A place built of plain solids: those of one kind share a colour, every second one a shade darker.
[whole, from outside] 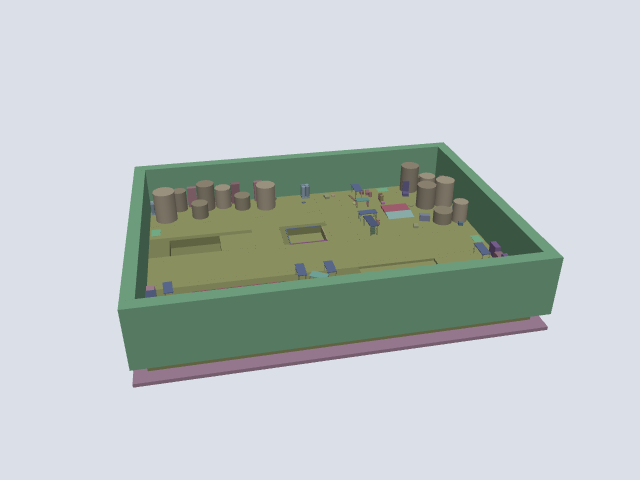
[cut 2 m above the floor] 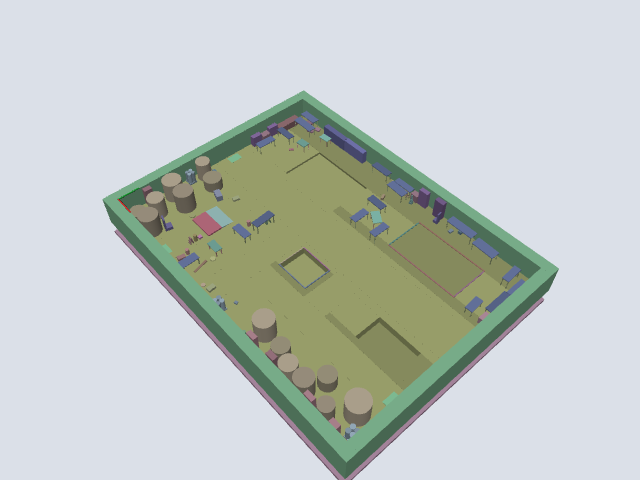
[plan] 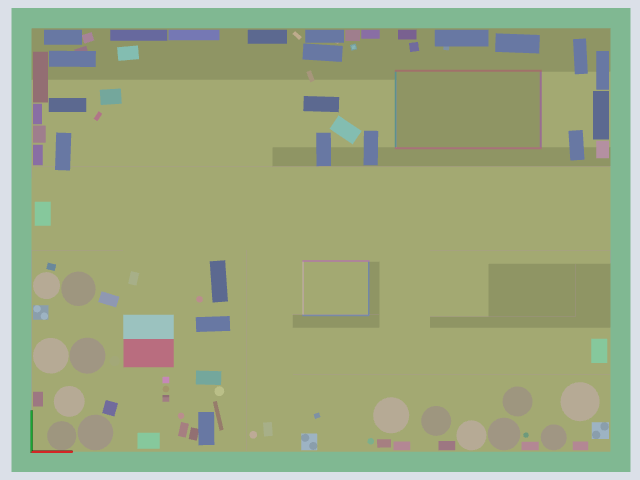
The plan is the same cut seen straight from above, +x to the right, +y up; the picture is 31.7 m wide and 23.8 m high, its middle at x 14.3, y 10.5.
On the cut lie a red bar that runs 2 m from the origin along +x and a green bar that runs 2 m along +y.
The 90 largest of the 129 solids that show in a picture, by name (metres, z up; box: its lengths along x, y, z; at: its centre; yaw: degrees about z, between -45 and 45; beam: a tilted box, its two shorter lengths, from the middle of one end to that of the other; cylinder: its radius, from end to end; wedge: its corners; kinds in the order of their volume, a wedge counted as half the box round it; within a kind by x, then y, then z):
{
 "floor_1": {"box": [4.55, 10.0, 1.0], "at": [2.27, 5.0, -0.5]},
 "floor_2": {"box": [5.4, 4.3, 2.1], "at": [2.7, 16.3, -1.05]},
 "floor_3": {"box": [2.5, 10.0, 1.0], "at": [5.8, 5.0, -0.5]},
 "floor_4": {"box": [6.54, 4.3, 1.88], "at": [8.67, 16.3, -1.16]},
 "floor_5": {"box": [3.6, 10.0, 1.0], "at": [8.85, 5.0, -0.5]},
 "floor_6": {"box": [18.1, 0.39, 2.1], "at": [9.05, 18.64, -1.05]},
 "floor_7": {"box": [2.3, 10.0, 1.0], "at": [11.8, 5.0, -0.5]},
 "floor_8": {"box": [0.55, 2.62, 2.1], "at": [13.22, 8.11, -1.05]},
 "floor_9": {"box": [28.7, 3.6, 1.0], "at": [14.35, 11.8, -0.5]},
 "floor_10": {"box": [28.7, 0.55, 2.1], "at": [14.35, 13.88, -1.05]},
 "floor_11": {"box": [28.7, 2.16, 2.1], "at": [14.35, 19.92, -1.05]},
 "floor_12": {"box": [6.16, 3.35, 2.1], "at": [15.02, 16.77, -1.05]},
 "floor_13": {"box": [3.18, 2.62, 1.46], "at": [15.09, 8.11, -1.37]},
 "floor_14": {"box": [4.3, 0.65, 2.1], "at": [15.1, 6.47, -1.05]},
 "floor_15": {"box": [4.3, 0.58, 2.1], "at": [15.1, 9.71, -1.05]},
 "floor_16": {"box": [0.57, 2.62, 2.1], "at": [16.96, 8.11, -1.05]},
 "floor_17": {"box": [2.5, 3.85, 1.0], "at": [18.5, 8.07, -0.5]},
 "floor_18": {"box": [16.76, 0.95, 2.1], "at": [20.32, 14.62, -1.05]},
 "floor_19": {"box": [15.75, 3.85, 1.0], "at": [20.82, 1.93, -0.5]},
 "floor_20": {"box": [15.75, 2.3, 1.0], "at": [20.82, 5.0, -0.5]},
 "floor_21": {"box": [2.9, 2.62, 2.1], "at": [21.2, 8.01, -1.05]},
 "floor_22": {"box": [7.1, 3.74, 2.1], "at": [21.65, 16.97, -1.05]},
 "floor_23": {"box": [8.95, 0.55, 2.1], "at": [24.23, 6.42, -1.05]},
 "floor_24": {"box": [8.95, 0.68, 2.1], "at": [24.23, 9.66, -1.05]},
 "floor_25": {"box": [4.3, 2.62, 1.34], "at": [24.8, 8.01, -1.43]},
 "floor_26": {"box": [3.5, 3.74, 2.1], "at": [26.95, 16.97, -1.05]},
 "floor_27": {"box": [1.75, 2.62, 2.1], "at": [27.82, 8.01, -1.05]},
 "wall_1": {"box": [1.0, 21.0, 5.0], "at": [-0.5, 10.5, 1.5]},
 "wall_2": {"box": [30.7, 1.0, 5.0], "at": [14.35, -0.5, 1.5]},
 "wall_3": {"box": [30.7, 1.0, 5.0], "at": [14.35, 21.5, 1.5]},
 "wall_4": {"box": [1.0, 21.0, 5.0], "at": [29.2, 10.5, 1.5]},
 "floor_base_1": {"box": [30.7, 23.0, 0.3], "at": [14.35, 10.5, -2.35]},
 "vat_1": {"cylinder": 0.67, "from": [0.74, 8.24, 0.0], "to": [0.74, 8.24, 1.93]},
 "vat_2": {"cylinder": 0.89, "from": [0.95, 4.76, 0.0], "to": [0.95, 4.76, 2.54]},
 "vat_3": {"cylinder": 0.77, "from": [1.87, 2.5, 0.0], "to": [1.87, 2.5, 2.06]},
 "vat_4": {"cylinder": 0.9, "from": [2.77, 4.76, 0.0], "to": [2.77, 4.76, 2.21]},
 "vat_5": {"cylinder": 0.89, "from": [3.17, 0.95, 0.0], "to": [3.17, 0.95, 2.63]},
 "vat_6": {"cylinder": 0.9, "from": [17.83, 1.81, 0.0], "to": [17.83, 1.81, 2.3]},
 "vat_7": {"cylinder": 0.74, "from": [21.81, 0.81, 0.0], "to": [21.81, 0.81, 1.93]},
 "vat_8": {"cylinder": 0.81, "from": [23.43, 0.88, 0.0], "to": [23.43, 0.88, 2.51]},
 "vat_9": {"cylinder": 0.65, "from": [25.89, 0.71, 0.0], "to": [25.89, 0.71, 1.92]},
 "vat_10": {"cylinder": 0.97, "from": [27.2, 2.48, 0.0], "to": [27.2, 2.48, 2.8]},
 "tank_low_1": {"cylinder": 0.72, "from": [1.5, 0.8, 0.0], "to": [1.5, 0.8, 1.22]},
 "tank_low_2": {"cylinder": 0.85, "from": [2.32, 8.08, 0.0], "to": [2.32, 8.08, 1.14]},
 "tank_low_3": {"cylinder": 0.74, "from": [20.06, 1.53, 0.0], "to": [20.06, 1.53, 1.3]},
 "tank_low_4": {"cylinder": 0.74, "from": [24.1, 2.5, 0.0], "to": [24.1, 2.5, 1.34]},
 "bar_rack_1": {"box": [2.83, 0.55, 1.22], "at": [5.32, 20.66, 0.61]},
 "bar_rack_2": {"box": [2.52, 0.52, 1.27], "at": [8.05, 20.67, 0.64]},
 "control_cabinet_1": {"box": [0.49, 0.73, 1.84], "at": [0.32, 2.61, 0.92]},
 "control_cabinet_2": {"box": [0.83, 0.44, 2.0], "at": [18.36, 0.29, 1.0]},
 "control_cabinet_3": {"box": [0.83, 0.47, 2.02], "at": [20.59, 0.3, 1.01]},
 "control_cabinet_4": {"box": [0.85, 0.43, 1.97], "at": [24.72, 0.28, 0.98]},
 "control_cabinet_5": {"box": [0.77, 0.44, 1.79], "at": [27.22, 0.29, 0.9]},
 "tool_cabinet_1": {"box": [0.45, 1.02, 1.08], "at": [0.29, 16.75, 0.54]},
 "tool_cabinet_2": {"box": [0.49, 1.02, 1.06], "at": [0.32, 14.71, 0.53]},
 "tool_cabinet_3": {"box": [0.92, 0.45, 1.74], "at": [16.8, 20.7, 0.87]},
 "tool_cabinet_4": {"box": [0.92, 0.49, 1.92], "at": [18.62, 20.68, 0.96]},
 "keg_stack_1": {"cylinder": 0.18, "from": [0.28, 6.73, 0.14], "to": [0.28, 6.73, 1.19]},
 "keg_stack_2": {"cylinder": 0.18, "from": [0.28, 7.09, 0.14], "to": [0.28, 7.09, 1.19]},
 "keg_stack_3": {"box": [0.77, 0.72, 0.19], "at": [0.46, 6.91, 0.05]},
 "keg_stack_4": {"cylinder": 0.18, "from": [0.64, 6.73, 0.14], "to": [0.64, 6.73, 1.19]},
 "keg_stack_5": {"cylinder": 0.18, "from": [0.64, 7.09, 0.14], "to": [0.64, 7.09, 1.19]},
 "keg_stack_6": {"cylinder": 0.2, "from": [13.56, 0.29, 0.14], "to": [13.56, 0.29, 1.21]},
 "keg_stack_7": {"cylinder": 0.2, "from": [13.56, 0.69, 0.14], "to": [13.56, 0.69, 1.21]},
 "keg_stack_8": {"box": [0.8, 0.84, 0.19], "at": [13.77, 0.49, 0.05]},
 "keg_stack_9": {"cylinder": 0.2, "from": [13.96, 0.29, 0.14], "to": [13.96, 0.29, 1.21]},
 "keg_stack_10": {"cylinder": 0.2, "from": [13.96, 0.69, 0.14], "to": [13.96, 0.69, 1.21]},
 "keg_stack_11": {"cylinder": 0.21, "from": [27.99, 0.84, 0.14], "to": [27.99, 0.84, 1.09]},
 "keg_stack_12": {"cylinder": 0.21, "from": [27.99, 1.26, 0.14], "to": [27.99, 1.26, 1.09]},
 "keg_stack_13": {"box": [0.86, 0.84, 0.19], "at": [28.2, 1.05, 0.05]},
 "keg_stack_14": {"cylinder": 0.21, "from": [28.41, 0.84, 0.14], "to": [28.41, 0.84, 1.09]},
 "keg_stack_15": {"cylinder": 0.21, "from": [28.41, 1.26, 0.14], "to": [28.41, 1.26, 1.09]},
 "board_stack_1": {"box": [0.74, 2.52, 0.69], "at": [0.44, 18.57, 0.34]},
 "offcut_bin_1": {"box": [0.63, 0.85, 0.73], "at": [0.39, 15.75, 0.36]},
 "offcut_bin_2": {"box": [0.73, 0.56, 0.78], "at": [15.92, 20.65, 0.39]},
 "offcut_bin_3": {"box": [0.63, 0.87, 0.7], "at": [28.32, 14.99, 0.35]},
 "workbench_top_1": {"box": [0.75, 1.86, 0.07], "at": [1.56, 14.89, 0.9], "yaw": -1.8},
 "workbench_top_2": {"box": [1.89, 0.75, 0.07], "at": [1.56, 20.55, 0.87]},
 "workbench_top_3": {"box": [2.32, 0.79, 0.07], "at": [2.03, 19.48, 0.84], "yaw": -0.4},
 "workbench_top_4": {"box": [0.77, 2.05, 0.06], "at": [9.28, 8.45, 0.96], "yaw": 3.9},
 "workbench_top_5": {"box": [1.95, 0.7, 0.07], "at": [11.69, 20.58, 0.85]},
 "workbench_top_6": {"box": [1.96, 0.8, 0.07], "at": [14.43, 19.79, 0.88], "yaw": -3.7},
 "workbench_top_7": {"box": [2.68, 0.84, 0.07], "at": [21.32, 20.51, 0.93]},
 "workbench_top_8": {"box": [2.19, 0.92, 0.07], "at": [24.09, 20.25, 0.85], "yaw": -2.1},
 "workbench_top_9": {"box": [0.79, 2.4, 0.07], "at": [28.23, 16.69, 0.86]},
 "step_hump_1": {"box": [2.5, 1.4, 0.2], "at": [5.8, 4.89, 0.05]},
 "pump_skid_1": {"box": [0.93, 0.56, 0.58], "at": [3.83, 7.56, 0.29], "yaw": -17.0},
 "ramp_hump_ramp_1": {"wedge": [[4.55, 5.59, -0.05], [4.55, 5.59, 0.15], [4.55, 6.79, -0.05], [4.55, 6.79, 0.0], [7.05, 5.59, -0.05], [7.05, 5.59, 0.15], [7.05, 6.79, -0.05], [7.05, 6.79, 0.0]]},
 "hand_truck_1": {"box": [0.63, 0.14, 1.11], "at": [3.82, 1.9, 0.85], "yaw": -15.6},
 "hand_truck_2": {"box": [0.63, 0.68, 0.3], "at": [3.89, 2.16, 0.15], "yaw": -15.6}
}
